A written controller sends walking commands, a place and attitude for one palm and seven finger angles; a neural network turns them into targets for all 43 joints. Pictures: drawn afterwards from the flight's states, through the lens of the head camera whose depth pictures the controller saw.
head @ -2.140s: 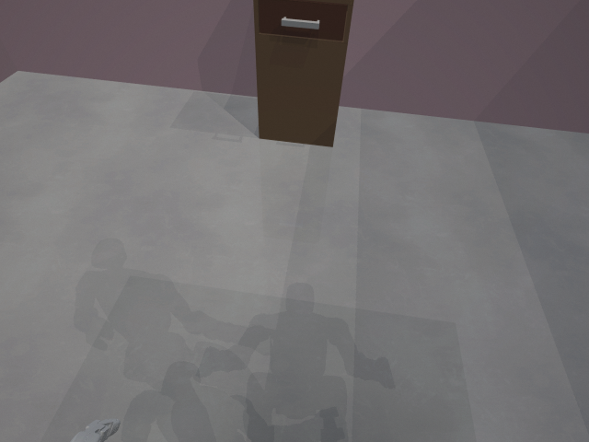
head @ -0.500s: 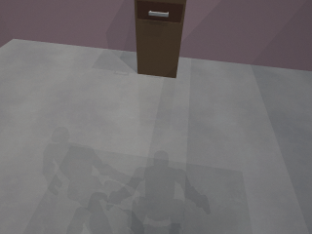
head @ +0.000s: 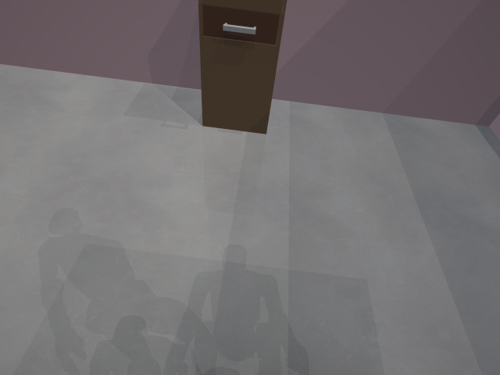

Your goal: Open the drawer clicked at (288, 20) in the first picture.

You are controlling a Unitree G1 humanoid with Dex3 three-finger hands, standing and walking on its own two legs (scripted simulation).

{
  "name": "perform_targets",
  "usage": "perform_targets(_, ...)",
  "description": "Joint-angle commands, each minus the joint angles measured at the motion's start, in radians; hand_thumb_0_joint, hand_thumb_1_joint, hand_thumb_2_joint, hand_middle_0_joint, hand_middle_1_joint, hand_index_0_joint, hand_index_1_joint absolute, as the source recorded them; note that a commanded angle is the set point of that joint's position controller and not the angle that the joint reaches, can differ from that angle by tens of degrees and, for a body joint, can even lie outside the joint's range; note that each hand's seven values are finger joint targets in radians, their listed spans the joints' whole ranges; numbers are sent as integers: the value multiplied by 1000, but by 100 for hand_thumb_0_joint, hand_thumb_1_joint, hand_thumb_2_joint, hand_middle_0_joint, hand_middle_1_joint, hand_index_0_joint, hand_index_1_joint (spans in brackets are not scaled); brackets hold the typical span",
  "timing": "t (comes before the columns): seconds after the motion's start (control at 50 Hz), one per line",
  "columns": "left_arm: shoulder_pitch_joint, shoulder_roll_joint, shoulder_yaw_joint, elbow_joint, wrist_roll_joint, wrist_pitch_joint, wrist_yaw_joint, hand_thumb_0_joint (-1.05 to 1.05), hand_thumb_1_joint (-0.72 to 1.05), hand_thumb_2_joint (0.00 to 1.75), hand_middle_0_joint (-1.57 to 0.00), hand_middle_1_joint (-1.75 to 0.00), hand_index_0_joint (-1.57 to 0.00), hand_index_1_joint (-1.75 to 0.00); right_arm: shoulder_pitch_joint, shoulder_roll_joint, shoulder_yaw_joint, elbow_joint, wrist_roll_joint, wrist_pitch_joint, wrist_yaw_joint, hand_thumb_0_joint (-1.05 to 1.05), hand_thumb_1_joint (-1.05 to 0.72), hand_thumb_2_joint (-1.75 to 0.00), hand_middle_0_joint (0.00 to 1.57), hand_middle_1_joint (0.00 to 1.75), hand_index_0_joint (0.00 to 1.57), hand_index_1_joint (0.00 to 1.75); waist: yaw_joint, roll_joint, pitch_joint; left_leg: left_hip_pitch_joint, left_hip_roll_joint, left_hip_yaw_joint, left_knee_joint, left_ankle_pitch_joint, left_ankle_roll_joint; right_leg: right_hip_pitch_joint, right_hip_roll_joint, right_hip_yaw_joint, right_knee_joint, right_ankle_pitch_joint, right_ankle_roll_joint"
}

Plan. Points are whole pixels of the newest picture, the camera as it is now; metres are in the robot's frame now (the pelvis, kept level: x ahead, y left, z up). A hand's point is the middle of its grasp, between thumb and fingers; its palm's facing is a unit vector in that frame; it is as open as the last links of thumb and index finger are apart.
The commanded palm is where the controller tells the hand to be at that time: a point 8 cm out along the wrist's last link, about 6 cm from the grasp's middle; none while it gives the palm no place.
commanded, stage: walk to a spot facing it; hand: left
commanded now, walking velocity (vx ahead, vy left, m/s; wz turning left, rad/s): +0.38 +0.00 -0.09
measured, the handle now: (239, 27) +1.70 +0.12 -0.10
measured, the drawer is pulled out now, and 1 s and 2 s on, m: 0.00 0.00 0.00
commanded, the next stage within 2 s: take the last steps up to it in 1.74 s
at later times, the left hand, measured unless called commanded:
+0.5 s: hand (184, 299) +0.30 +0.14 -0.17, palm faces +0.01 -0.98 -0.19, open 7.3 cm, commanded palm none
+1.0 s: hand (167, 248) +0.43 +0.21 -0.17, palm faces +0.01 -0.99 -0.14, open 7.4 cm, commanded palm none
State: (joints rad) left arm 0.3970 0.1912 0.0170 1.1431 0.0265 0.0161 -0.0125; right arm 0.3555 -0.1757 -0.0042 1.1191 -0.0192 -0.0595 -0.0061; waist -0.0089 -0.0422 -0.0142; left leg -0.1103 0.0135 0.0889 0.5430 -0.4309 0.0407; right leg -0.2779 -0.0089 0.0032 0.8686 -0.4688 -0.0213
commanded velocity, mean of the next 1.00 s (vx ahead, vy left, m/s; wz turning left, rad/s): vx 0.38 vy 0.00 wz -0.08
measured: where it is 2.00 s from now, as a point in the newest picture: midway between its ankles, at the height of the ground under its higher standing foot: (250, 244)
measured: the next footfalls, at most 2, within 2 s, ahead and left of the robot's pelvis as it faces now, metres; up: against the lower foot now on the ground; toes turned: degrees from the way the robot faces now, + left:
right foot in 0.34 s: +0.29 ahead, -0.11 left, +0.00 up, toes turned -9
left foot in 0.80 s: +0.47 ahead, +0.12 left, +0.00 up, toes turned +10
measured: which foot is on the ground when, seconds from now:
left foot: down 0.00-0.34, up 0.36-0.78, down 0.80-1.00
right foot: up 0.00-0.32, down 0.34-0.82, up 0.84-1.00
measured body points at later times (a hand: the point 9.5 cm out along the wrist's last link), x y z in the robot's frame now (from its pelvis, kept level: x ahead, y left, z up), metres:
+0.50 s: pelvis +0.21 -0.03 +0.00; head +0.23 -0.03 +0.45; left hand +0.30 +0.20 -0.15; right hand +0.15 -0.25 -0.16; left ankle +0.15 +0.09 -0.63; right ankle +0.25 -0.11 -0.73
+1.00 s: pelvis +0.44 +0.03 +0.01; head +0.45 +0.05 +0.46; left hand +0.43 +0.26 -0.16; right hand +0.47 -0.21 -0.13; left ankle +0.43 +0.12 -0.73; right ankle +0.41 -0.11 -0.63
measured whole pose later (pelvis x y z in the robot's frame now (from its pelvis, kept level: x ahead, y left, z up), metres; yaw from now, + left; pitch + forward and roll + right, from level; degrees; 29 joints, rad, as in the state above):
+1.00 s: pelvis +0.44 +0.03 +0.01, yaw -3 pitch -1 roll -1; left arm 0.32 0.18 0.07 1.11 0.03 -0.01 -0.02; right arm 0.25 -0.15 -0.05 1.05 -0.01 -0.09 -0.02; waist 0.01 -0.04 0.04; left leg -0.16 0.06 0.22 0.44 -0.26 0.04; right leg -0.51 -0.10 -0.05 1.19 -0.29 0.00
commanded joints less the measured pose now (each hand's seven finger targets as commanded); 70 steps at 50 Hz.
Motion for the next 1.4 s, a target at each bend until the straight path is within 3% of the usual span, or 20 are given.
perform_targets(0.0,-227,77,31,-153,-3,-63,0,0,90,90,-20,-30,-20,-30,239,-146,-29,33,-5,-25,-36,0,-90,-90,20,30,20,30,-71,116,178,235,344,-333,-265,706,144,-498,-70,-2,300,30,-7)
perform_targets(0.18,-337,-2,17,-206,-13,-45,-24,0,90,90,-20,-30,-20,-30,244,-83,-19,70,4,-40,-45,0,-90,-90,20,30,20,30,-22,190,198,107,192,-31,-352,869,70,-250,-10,-178,-133,299,-18)
perform_targets(0.28,17,85,54,-101,4,-64,0,0,90,90,-20,-30,-20,-30,189,-129,-42,68,12,-32,-40,0,-90,-90,20,30,20,30,149,144,-3,30,194,10,137,1037,31,256,38,-160,-305,360,-88)
perform_targets(0.3,135,167,75,-70,13,-78,10,0,90,90,-20,-30,-20,-30,204,-91,-38,56,22,-31,-26,0,-90,-90,20,30,20,30,191,13,-94,-184,131,16,446,686,8,478,-153,51,-343,336,-161)
perform_targets(0.32,174,239,92,-60,1,-78,20,0,90,90,-20,-30,-20,-30,264,-29,-35,34,28,-34,-26,0,-90,-90,20,30,20,30,145,-155,-207,-391,-12,-2,815,-82,-26,572,-439,519,-463,347,-279)
perform_targets(0.34,114,241,96,-77,-22,-72,24,0,90,90,-20,-30,-20,-30,196,-51,-40,6,29,-25,-26,0,-90,-90,20,30,20,30,133,-44,-140,-436,25,-110,926,-83,10,471,-470,575,-589,205,-308)
perform_targets(0.4,-91,112,55,-113,-16,-80,28,0,90,90,-20,-30,-20,-30,73,-11,-45,-17,6,-4,-10,0,-90,-90,20,30,20,30,33,71,107,-434,142,-121,836,93,0,39,-361,292,-650,127,-201)
perform_targets(0.5,-133,62,44,-114,-2,-95,25,0,90,90,-20,-30,-20,-30,105,30,-47,-36,-6,44,5,0,-90,-90,20,30,20,30,-52,-42,135,-352,163,-53,570,175,-55,-156,-247,27,-717,194,-145)
perform_targets(0.68,7,124,53,-78,1,-97,17,0,90,90,-20,-30,-20,-30,-213,-21,-49,-161,-3,8,39,0,-90,-90,20,30,20,30,40,-40,138,-357,117,30,136,219,-55,97,-256,39,-649,310,-137)
perform_targets(0.74,14,128,55,-67,-4,-92,18,0,90,90,-20,-30,-20,-30,-110,-67,-60,-129,-7,-8,27,0,-90,-90,20,30,20,30,-20,44,67,-109,63,76,-18,220,-38,98,-215,-13,-440,498,-103)
perform_targets(0.76,11,104,53,-76,-9,-93,16,0,90,90,-20,-30,-20,-30,46,-128,-75,-85,-13,-18,17,0,-90,-90,20,30,20,30,-87,138,-32,130,124,-14,-84,245,-5,7,-152,-84,-198,527,-60)
perform_targets(0.78,38,44,44,-97,-20,-94,6,0,90,90,-20,-30,-20,-30,186,-255,-104,-53,-24,-23,6,0,-90,-90,20,30,20,30,-116,387,-142,345,391,-368,-162,310,92,-229,-16,-175,133,153,-1)
perform_targets(0.8,-27,67,40,-128,-12,-100,8,0,90,90,-20,-30,-20,-30,231,-267,-101,-37,-11,-11,-2,0,-90,-90,20,30,20,30,-130,354,-136,366,481,-487,-245,370,152,-352,5,-78,328,-103,-3)
perform_targets(0.92,-47,0,49,-87,3,-49,-4,0,90,90,-20,-30,-20,-30,1,-84,-53,-66,-2,-34,-17,0,-90,-90,20,30,20,30,4,149,71,-16,321,-85,-332,399,65,-309,-122,-18,355,193,26)
perform_targets(1.16,-310,1,46,-190,-2,-38,-18,0,90,90,-20,-30,-20,-30,120,-103,-62,2,-10,-27,-15,0,-90,-90,20,30,20,30,-29,174,171,95,311,55,-344,496,78,-301,-103,-120,-180,293,13)
perform_targets(1.24,-87,59,65,-124,6,-59,-11,0,90,90,-20,-30,-20,-30,91,-130,-66,8,-6,-17,-12,0,-90,-90,20,30,20,30,87,87,50,40,272,119,-14,735,36,80,-10,-177,-313,281,-38)
perform_targets(1.26,63,123,83,-80,13,-74,-4,0,90,90,-20,-30,-20,-30,89,-110,-62,4,2,-18,-4,0,-90,-90,20,30,20,30,153,-4,-51,-105,221,147,241,624,0,320,-86,-76,-347,280,-70)
perform_targets(1.28,164,248,115,-59,11,-83,10,0,90,90,-20,-30,-20,-30,138,-36,-48,-28,14,-23,1,0,-90,-90,20,30,20,30,162,-295,-174,-396,69,151,595,-23,-50,542,-388,374,-462,282,-170)
perform_targets(1.3,168,278,113,-53,-16,-77,14,0,90,90,-20,-30,-20,-30,70,-65,-48,-60,15,-16,-1,0,-90,-90,20,30,20,30,155,-243,-183,-482,45,-4,771,-144,-36,517,-447,526,-589,295,-213)
perform_targets(1.38,-103,103,62,-119,-13,-87,20,0,90,90,-20,-30,-20,-30,2,-23,-56,-44,-2,6,2,0,-90,-90,20,30,20,30,29,-22,51,-436,170,-78,743,140,-39,77,-335,180,-654,249,-122)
